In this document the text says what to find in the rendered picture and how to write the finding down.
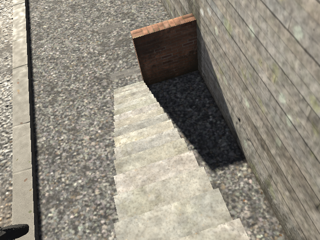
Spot stairs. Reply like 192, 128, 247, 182
113, 81, 249, 240

